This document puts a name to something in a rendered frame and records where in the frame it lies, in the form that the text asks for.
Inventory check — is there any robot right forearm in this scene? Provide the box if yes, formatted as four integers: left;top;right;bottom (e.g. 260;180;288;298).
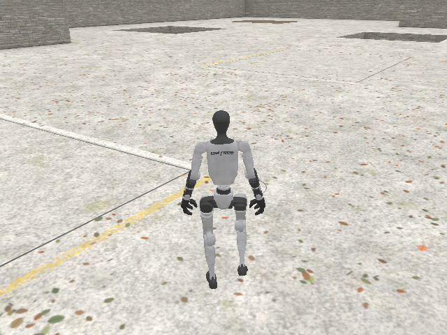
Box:
249;168;263;200

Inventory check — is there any robot left upper arm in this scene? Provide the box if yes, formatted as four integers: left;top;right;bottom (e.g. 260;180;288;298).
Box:
190;141;207;181

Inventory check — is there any robot left forearm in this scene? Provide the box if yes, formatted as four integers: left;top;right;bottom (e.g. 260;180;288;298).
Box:
182;170;196;200

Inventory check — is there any left robot hand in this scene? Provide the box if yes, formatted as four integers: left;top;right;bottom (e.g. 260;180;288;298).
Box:
181;198;197;215

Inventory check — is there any robot torso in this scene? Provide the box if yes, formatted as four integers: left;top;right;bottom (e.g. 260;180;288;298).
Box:
206;137;239;209

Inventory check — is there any robot right upper arm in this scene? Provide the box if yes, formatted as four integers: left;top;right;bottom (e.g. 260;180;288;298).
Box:
237;140;256;179

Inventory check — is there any robot left foot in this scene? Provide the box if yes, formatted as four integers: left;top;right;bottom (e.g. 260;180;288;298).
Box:
206;271;217;289

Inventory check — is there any right robot hand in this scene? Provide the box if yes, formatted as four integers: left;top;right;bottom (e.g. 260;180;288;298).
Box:
249;198;265;215

